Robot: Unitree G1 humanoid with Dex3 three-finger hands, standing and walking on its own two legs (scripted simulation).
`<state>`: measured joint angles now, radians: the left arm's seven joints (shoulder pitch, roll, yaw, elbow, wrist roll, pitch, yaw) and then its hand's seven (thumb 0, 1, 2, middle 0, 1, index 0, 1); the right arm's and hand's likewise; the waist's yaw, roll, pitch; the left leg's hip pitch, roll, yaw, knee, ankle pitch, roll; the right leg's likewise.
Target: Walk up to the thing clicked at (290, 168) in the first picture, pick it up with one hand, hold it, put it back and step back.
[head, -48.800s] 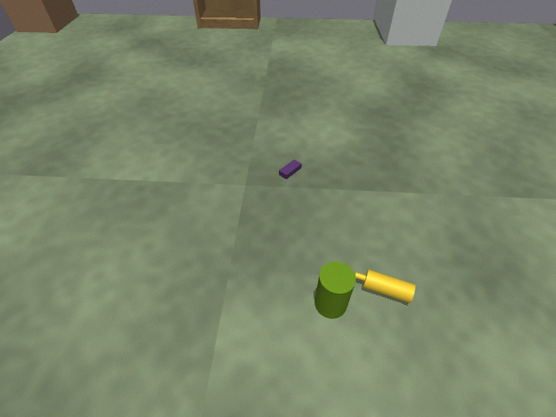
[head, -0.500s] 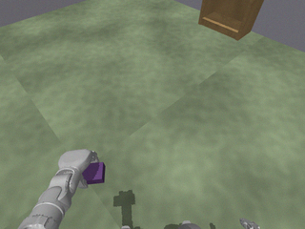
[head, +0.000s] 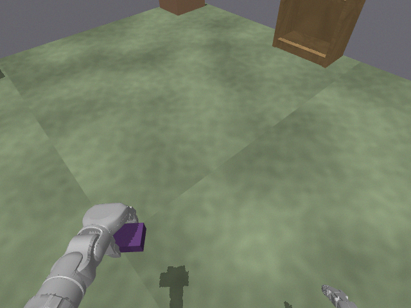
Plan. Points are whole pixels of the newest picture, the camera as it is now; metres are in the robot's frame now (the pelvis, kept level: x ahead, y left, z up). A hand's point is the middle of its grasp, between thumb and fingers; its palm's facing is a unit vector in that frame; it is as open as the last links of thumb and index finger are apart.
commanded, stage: hold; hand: left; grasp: from above
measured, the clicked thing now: (116, 238) +0.31 +0.23 -0.09
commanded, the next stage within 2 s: crouch in 1.42 s
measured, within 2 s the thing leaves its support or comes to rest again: neither
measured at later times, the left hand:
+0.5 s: hand (114, 235) +0.29 +0.21 -0.04, palm faces -0.46 -0.05 -0.89, open 8.4 cm
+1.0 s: hand (112, 235) +0.28 +0.21 -0.02, palm faces -0.46 -0.05 -0.89, open 8.4 cm
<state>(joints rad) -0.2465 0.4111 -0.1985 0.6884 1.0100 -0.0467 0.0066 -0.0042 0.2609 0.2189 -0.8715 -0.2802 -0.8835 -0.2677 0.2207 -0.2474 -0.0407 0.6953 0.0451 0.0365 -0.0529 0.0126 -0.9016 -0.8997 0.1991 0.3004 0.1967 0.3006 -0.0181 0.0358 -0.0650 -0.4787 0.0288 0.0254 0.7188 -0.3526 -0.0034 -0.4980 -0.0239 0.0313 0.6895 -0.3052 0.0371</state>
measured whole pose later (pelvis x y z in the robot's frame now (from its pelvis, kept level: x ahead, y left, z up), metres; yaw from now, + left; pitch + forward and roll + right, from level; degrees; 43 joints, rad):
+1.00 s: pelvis -0.01 -0.01 +0.02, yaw +0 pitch +1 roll +0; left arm -0.21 0.41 -0.21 0.58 0.99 -0.03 -0.07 0.00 0.26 0.23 -0.86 -0.29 -0.87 -0.28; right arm 0.19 -0.25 -0.02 0.66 0.06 0.06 -0.07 0.01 -0.91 -0.90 0.20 0.30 0.20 0.30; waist 0.01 0.05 -0.02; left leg -0.31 0.03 0.04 0.55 -0.27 -0.01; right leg -0.35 -0.02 0.04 0.56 -0.24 0.03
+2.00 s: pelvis -0.02 -0.01 -0.05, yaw +1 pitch +16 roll -1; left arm -0.46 0.38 -0.17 1.04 1.18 -0.11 0.29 0.00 0.24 0.24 -0.89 -0.26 -0.90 -0.25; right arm 0.21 -0.27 -0.07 0.69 0.00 0.08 -0.02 0.01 -0.90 -0.90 0.20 0.30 0.20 0.30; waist -0.06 0.00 -0.11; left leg -0.87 0.03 -0.01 1.03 -0.44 -0.01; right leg -0.88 -0.02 0.01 1.00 -0.40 0.03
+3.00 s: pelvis -0.07 +0.00 -0.35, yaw -2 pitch +38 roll -5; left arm -0.96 0.62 0.05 1.40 1.26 -0.16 0.39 0.00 0.24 0.24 -0.89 -0.26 -0.90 -0.25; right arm 0.17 -0.27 -0.01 0.73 -0.13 -0.06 0.12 0.01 -0.91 -0.90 0.20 0.30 0.20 0.30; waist -0.24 0.02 -0.10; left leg -2.13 0.00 -0.10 2.18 -0.71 -0.02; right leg -2.11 -0.01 -0.01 2.10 -0.65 0.05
